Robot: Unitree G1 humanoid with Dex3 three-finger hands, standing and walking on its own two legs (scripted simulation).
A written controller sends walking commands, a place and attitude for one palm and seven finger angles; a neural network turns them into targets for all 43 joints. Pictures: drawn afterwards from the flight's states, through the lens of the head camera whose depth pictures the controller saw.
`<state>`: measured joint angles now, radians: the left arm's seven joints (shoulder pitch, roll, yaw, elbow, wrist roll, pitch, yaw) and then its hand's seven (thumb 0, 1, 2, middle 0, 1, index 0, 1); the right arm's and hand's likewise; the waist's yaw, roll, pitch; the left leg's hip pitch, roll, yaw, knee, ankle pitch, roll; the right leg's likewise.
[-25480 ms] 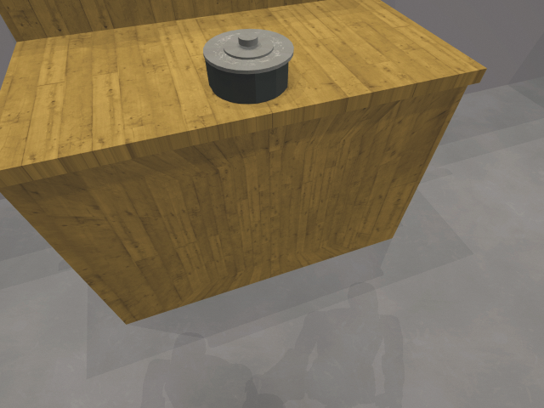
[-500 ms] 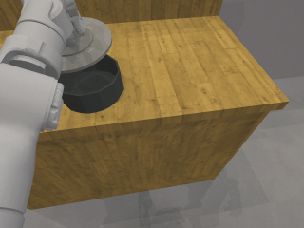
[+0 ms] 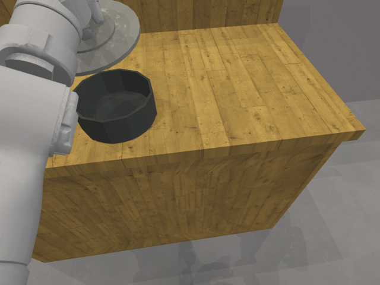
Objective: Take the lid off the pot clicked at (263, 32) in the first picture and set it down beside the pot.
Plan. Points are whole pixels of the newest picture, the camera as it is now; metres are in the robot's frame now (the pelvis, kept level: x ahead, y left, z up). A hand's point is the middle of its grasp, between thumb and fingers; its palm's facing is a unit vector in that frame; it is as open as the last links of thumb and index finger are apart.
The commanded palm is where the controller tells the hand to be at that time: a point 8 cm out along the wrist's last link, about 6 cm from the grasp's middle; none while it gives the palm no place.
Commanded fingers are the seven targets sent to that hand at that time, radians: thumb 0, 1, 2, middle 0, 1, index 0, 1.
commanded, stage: lift the lid straight up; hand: left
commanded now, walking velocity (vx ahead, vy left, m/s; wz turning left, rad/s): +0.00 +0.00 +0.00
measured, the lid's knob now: (80, 22) +0.53 +0.15 +0.29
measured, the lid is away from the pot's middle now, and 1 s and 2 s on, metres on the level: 0.01 0.10 0.21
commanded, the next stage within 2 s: move the lid sideways beside the pot in 0.12 s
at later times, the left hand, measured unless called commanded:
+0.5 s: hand (66, 23) +0.50 +0.17 +0.30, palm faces -0.21 -0.16 -0.96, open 6.5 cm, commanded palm +0.50 +0.17 +0.36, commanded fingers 0.00 0.82 0.73 -0.83 -1.08 -0.92 -1.12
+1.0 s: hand (25, 27) +0.50 +0.23 +0.30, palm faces -0.19 -0.16 -0.97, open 6.5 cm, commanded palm +0.49 +0.23 +0.36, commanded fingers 0.00 0.82 0.73 -0.83 -1.08 -0.92 -1.12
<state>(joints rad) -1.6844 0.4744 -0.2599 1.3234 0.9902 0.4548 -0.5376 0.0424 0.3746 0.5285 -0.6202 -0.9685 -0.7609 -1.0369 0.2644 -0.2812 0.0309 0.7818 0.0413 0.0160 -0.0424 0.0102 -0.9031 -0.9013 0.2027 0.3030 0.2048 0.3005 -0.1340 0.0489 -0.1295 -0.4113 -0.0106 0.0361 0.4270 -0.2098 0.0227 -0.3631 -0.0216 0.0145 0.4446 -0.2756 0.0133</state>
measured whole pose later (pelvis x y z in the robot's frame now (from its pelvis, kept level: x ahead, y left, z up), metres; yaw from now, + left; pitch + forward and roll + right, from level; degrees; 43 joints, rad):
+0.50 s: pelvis +0.00 +0.00 +0.00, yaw -1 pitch +11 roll +0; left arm -1.61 0.56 -0.24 1.26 1.03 0.38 -0.55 0.05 0.37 0.53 -0.62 -0.97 -0.77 -1.04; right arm 0.26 -0.29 0.03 0.76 0.05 0.06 -0.06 0.01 -0.90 -0.90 0.20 0.30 0.20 0.30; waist -0.15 0.04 -0.12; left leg -0.42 0.00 0.04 0.44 -0.22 0.02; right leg -0.37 -0.01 0.02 0.45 -0.28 0.01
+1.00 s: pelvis +0.00 +0.00 +0.00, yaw +0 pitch +12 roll +0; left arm -1.57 0.68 -0.23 1.20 1.04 0.32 -0.58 0.05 0.38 0.53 -0.62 -0.97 -0.77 -1.04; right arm 0.26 -0.28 0.02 0.74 0.06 0.09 -0.04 0.01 -0.90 -0.90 0.20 0.30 0.20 0.30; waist -0.13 0.04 -0.12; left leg -0.44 -0.01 0.03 0.47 -0.23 0.03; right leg -0.37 -0.02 0.01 0.45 -0.28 0.02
